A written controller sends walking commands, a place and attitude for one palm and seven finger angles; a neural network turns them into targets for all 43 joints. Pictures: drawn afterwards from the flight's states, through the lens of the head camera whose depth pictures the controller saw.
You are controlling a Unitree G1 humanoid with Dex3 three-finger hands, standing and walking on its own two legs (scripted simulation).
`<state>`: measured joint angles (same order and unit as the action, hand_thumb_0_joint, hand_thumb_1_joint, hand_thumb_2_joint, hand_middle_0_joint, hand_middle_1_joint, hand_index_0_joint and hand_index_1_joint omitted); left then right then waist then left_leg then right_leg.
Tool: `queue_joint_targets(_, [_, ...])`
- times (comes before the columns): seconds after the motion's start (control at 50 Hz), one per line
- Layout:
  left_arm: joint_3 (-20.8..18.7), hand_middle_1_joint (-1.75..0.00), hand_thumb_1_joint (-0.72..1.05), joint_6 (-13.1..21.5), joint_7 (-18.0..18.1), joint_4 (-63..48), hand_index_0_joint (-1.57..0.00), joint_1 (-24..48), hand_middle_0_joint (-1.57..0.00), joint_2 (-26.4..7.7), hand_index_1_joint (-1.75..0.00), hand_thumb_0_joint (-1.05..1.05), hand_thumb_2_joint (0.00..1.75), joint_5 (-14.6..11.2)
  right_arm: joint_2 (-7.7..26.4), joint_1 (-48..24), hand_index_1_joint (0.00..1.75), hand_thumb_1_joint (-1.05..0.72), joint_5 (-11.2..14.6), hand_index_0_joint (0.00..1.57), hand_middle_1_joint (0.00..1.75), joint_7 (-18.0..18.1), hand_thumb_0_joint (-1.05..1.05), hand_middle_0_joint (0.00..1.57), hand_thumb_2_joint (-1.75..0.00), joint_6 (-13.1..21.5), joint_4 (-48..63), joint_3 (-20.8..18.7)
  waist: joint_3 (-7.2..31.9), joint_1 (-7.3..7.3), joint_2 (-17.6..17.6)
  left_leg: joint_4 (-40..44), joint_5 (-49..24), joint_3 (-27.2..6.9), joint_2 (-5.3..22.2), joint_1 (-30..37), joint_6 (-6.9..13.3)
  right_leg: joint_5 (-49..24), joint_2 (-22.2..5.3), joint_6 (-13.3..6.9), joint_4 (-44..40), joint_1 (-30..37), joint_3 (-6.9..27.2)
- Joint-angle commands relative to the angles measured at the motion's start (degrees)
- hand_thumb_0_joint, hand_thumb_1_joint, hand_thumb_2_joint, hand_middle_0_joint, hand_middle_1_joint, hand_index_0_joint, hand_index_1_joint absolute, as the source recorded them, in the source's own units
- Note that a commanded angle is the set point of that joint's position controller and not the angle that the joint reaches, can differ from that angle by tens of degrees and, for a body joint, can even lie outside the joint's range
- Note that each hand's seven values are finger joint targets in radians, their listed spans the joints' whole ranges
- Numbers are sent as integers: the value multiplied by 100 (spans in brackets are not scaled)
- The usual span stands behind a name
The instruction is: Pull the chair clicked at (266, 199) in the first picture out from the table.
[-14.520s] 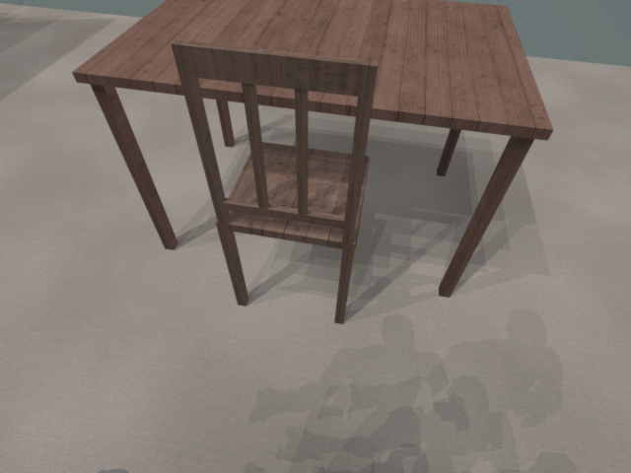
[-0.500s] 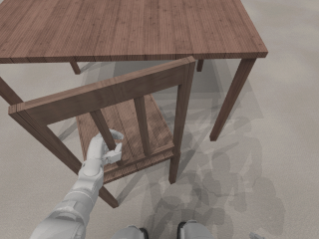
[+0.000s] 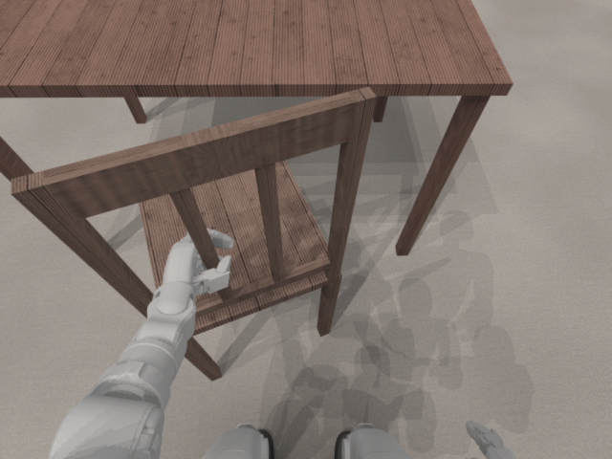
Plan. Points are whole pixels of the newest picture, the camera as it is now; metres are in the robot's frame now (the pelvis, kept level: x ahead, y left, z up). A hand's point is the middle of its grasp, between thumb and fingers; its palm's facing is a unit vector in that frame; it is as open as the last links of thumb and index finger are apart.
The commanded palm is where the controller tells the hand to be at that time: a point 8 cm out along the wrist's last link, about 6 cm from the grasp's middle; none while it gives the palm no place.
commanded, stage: step backward, pulling the chair out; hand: left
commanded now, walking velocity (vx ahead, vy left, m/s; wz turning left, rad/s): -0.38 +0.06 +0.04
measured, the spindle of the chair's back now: (208, 254) +0.40 +0.16 -0.05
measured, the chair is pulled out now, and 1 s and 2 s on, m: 0.17 0.33 0.56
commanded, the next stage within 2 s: stop walking, hand still on the chair in 1.68 s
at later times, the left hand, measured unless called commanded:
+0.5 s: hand (213, 318) +0.30 +0.14 -0.05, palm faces -0.06 -0.97 -0.22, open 5.2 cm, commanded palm +0.29 +0.20 -0.05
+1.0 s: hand (205, 382) +0.21 +0.14 -0.05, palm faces -0.02 -0.97 -0.25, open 5.5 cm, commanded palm +0.19 +0.19 -0.05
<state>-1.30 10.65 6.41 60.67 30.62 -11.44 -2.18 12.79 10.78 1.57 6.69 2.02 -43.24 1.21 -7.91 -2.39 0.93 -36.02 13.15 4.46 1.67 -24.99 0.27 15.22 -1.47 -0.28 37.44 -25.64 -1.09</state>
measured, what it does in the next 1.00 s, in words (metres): walks backwards: left foot, then right foot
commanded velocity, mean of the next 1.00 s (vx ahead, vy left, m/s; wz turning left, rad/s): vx -0.38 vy -0.03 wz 0.02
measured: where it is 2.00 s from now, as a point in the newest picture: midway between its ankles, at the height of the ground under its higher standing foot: outside the picture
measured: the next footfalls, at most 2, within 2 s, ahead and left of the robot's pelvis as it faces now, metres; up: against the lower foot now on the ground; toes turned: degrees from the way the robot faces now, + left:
left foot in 0.30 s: -0.06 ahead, +0.18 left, +0.00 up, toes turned +4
right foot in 0.86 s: -0.05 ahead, -0.10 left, +0.00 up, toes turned -4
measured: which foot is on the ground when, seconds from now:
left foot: down 0.00-0.08, up 0.10-0.28, down 0.30-0.94, up 0.96-1.00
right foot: down 0.00-0.74, up 0.76-0.84, down 0.86-1.00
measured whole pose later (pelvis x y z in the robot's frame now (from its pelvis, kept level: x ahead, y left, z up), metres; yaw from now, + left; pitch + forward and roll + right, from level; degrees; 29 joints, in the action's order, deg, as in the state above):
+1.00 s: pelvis -0.17 +0.01 +0.01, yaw +0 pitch +2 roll +0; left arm -2.9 10.0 6.0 57.8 31.0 -11.6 -1.4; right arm 14.1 9.6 2.3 5.8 -1.5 -42.6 -0.3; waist -11.7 -5.0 -1.9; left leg -40.7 20.9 -1.1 3.2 -23.6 -3.2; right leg 8.7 -0.7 -1.8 29.9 -23.0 -3.9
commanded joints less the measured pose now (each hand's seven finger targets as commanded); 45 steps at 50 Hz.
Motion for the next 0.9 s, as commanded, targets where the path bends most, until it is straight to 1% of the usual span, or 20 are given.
queue_joint_targets(0.0, [-304, -145, 90, 524, 14, -1217, -50, 1826, -50, -1198, -145, 0, 90, 188, 996, 368, 30, -90, 72, 20, 30, 64, 0, 20, -90, 111, 394, -412, 3143, -15, -504, 119, -2781, -892, 1003, 1309, -9, -3029, -681, -149, -480, 1586, 622])
queue_joint_targets(0.06, [-394, -145, 90, 404, 47, -1102, -50, 1537, -50, -1499, -145, 0, 90, 85, 961, 285, 30, -90, 165, 20, 30, 95, 0, 20, -90, 107, 490, -423, 3110, 11, 271, -1021, 931, -638, 48, 616, -358, -3375, -2063, -859, -1393, 1671, 1882])
queue_joint_targets(0.12, [-407, -145, 90, 140, 40, -1268, -50, 1543, -50, -1362, -145, 0, 90, 111, 854, 121, 30, -90, 116, 20, 30, 37, 0, 20, -90, 124, 490, -298, 2941, 86, 480, -1667, 1860, -1152, -34, -54, -333, -3750, -2444, -1109, -1349, 2132, 1753])
queue_joint_targets(0.2, [-279, -145, 90, -217, 20, -1592, -50, 1395, -50, -1130, -145, 0, 90, 72, 907, 205, 30, -90, 143, 20, 30, 85, 0, 20, -90, -47, 506, -242, 3188, -44, 640, -15, 1259, -812, -23, 509, -359, -4702, -2048, -662, -1005, 2612, 1015])
queue_joint_targets(0.28, [116, -145, 90, -333, -54, -2135, -50, 1401, -50, -672, -145, 0, 90, 9, 1077, 229, 30, -90, 130, 20, 30, 171, 0, 20, -90, -351, 777, -390, 3159, -20, -143, 1278, -2118, -725, 803, 1652, -55, -3239, -769, 115, -623, 1949, 148])
queue_joint_targets(0.3, [207, -145, 90, -290, -93, -2218, -50, 1533, -50, -531, -145, 0, 90, 41, 1092, 277, 30, -90, 146, 20, 30, 135, 0, 20, -90, -404, 823, -432, 3269, -38, -85, 1047, -2540, -633, 938, 1890, -38, -3025, -570, 159, -615, 1813, 74])
queue_joint_targets(0.32, [373, -145, 90, -197, -127, -2642, -50, 1942, -50, -396, -145, 0, 90, 94, 945, 122, 30, -90, 72, 20, 30, 115, 0, 20, -90, -431, 965, -370, 3281, -165, -875, 1046, -3063, -593, 963, 2043, -86, -3280, -569, 133, -201, 1593, -12])
queue_joint_targets(0.36, [243, -145, 90, -146, -137, -2737, -50, 1872, -50, -472, -145, 0, 90, 178, 934, 14, 30, -90, -32, 20, 30, 66, 0, 20, -90, -530, 1071, -415, 2921, -65, -1748, 1258, -3049, -893, 1260, 1536, 62, -1342, -339, 83, 552, 1287, -77])
queue_joint_targets(0.4, [162, -145, 90, -37, -118, -2535, -50, 1695, -50, -432, -145, 0, 90, 174, 889, 112, 30, -90, -34, 20, 30, -12, 0, 20, -90, -497, 1005, -423, 2692, -5, -1561, 992, -3876, -977, 1523, 1806, 266, -467, -207, -6, 629, 857, -71])
queue_joint_targets(0.46, [66, -145, 90, 134, -98, -2046, -50, 1907, -50, -577, -145, 0, 90, 272, 905, 311, 30, -90, -41, 20, 30, -95, 0, 20, -90, -379, 790, -455, 2447, -76, -936, 354, -4416, -817, 1404, 2035, 33, -1729, -314, -145, -290, 1115, 34])
queue_joint_targets(0.48, [63, -145, 90, 242, -91, -2055, -50, 2063, -50, -657, -145, 0, 90, 297, 879, 443, 30, -90, -36, 20, 30, -98, 0, 20, -90, -374, 700, -450, 2701, -167, -765, 109, -4195, -591, 1173, 2034, -129, -3421, -502, -182, -609, 1500, 162])
queue_joint_targets(0.54, [-235, -145, 90, 277, -71, -1486, -50, 1754, -50, -1075, -145, 0, 90, 195, 856, 358, 30, -90, 84, 20, 30, 31, 0, 20, -90, -307, 554, -488, 3213, -100, 528, -877, 341, -427, 259, 881, -433, -5619, -1671, -755, -993, 2452, 1031])
queue_joint_targets(0.58, [-197, -145, 90, 111, -118, -1237, -50, 1443, -50, -1054, -145, 0, 90, 141, 806, 260, 30, -90, 148, 20, 30, 44, 0, 20, -90, -218, 539, -388, 2967, 39, 867, -1061, 1748, -786, 110, 456, -357, -4396, -1983, -851, -1253, 2122, 1102])
queue_joint_targets(0.64, [-155, -145, 90, 58, -87, -1517, -50, 1504, -50, -904, -145, 0, 90, 166, 774, 252, 30, -90, 90, 20, 30, 96, 0, 20, -90, -148, 481, -247, 3052, -76, 686, 377, 923, -543, 141, 1006, -280, -3259, -1535, -424, -1163, 1883, 556])
queue_joint_targets(0.68, [-52, -145, 90, 47, -69, -1720, -50, 1384, -50, -794, -145, 0, 90, 112, 1020, 193, 30, -90, 54, 20, 30, 145, 0, 20, -90, -208, 617, -326, 2962, -56, -317, 1365, -1227, -1000, 798, 1379, 12, -2055, -646, 68, -603, 1443, 57])
queue_joint_targets(0.72, [136, -145, 90, 164, -107, -2207, -50, 1695, -50, -514, -145, 0, 90, 181, 904, -78, 30, -90, -70, 20, 30, 50, 0, 20, -90, -289, 917, -357, 2437, 3, -1664, 1712, -1282, -1358, 1467, 675, 390, -255, -189, 137, 530, 1252, -88])
queue_joint_targets(0.76, [-79, -145, 90, 176, -61, -2229, -50, 1825, -50, -682, -145, 0, 90, 181, 816, -69, 30, -90, -79, 20, 30, 23, 0, 20, -90, -298, 848, -364, 2319, 43, -1561, 1413, -2612, -1565, 1780, 1003, 639, 567, -138, 59, 900, 890, 8])
queue_joint_targets(0.82, [-24, -145, 90, 331, -57, -1897, -50, 1830, -50, -619, -145, 0, 90, 306, 894, 339, 30, -90, -60, 20, 30, -112, 0, 20, -90, -196, 622, -448, 2808, -82, -823, 263, -4646, -1192, 1424, 2352, 278, -1657, -295, -74, -639, 1249, 143])
queue_joint_targets(0.86, [-68, -145, 90, 412, -78, -1672, -50, 1915, -50, -880, -145, 0, 90, 372, 904, 342, 30, -90, -40, 20, 30, -92, 0, 20, -90, -214, 552, -444, 2594, -135, -726, 215, -3433, -821, 1087, 1724, -71, -3505, -708, -213, -926, 1726, 392])
queue_joint_targets(0.88, [-174, -145, 90, 433, -43, -1614, -50, 1885, -50, -1080, -145, 0, 90, 283, 940, 495, 30, -90, 38, 20, 30, -32, 0, 20, -90, -211, 485, -496, 3057, -189, -118, -19, -2647, -504, 738, 1498, -250, -4697, -1026, -347, -914, 2371, 608])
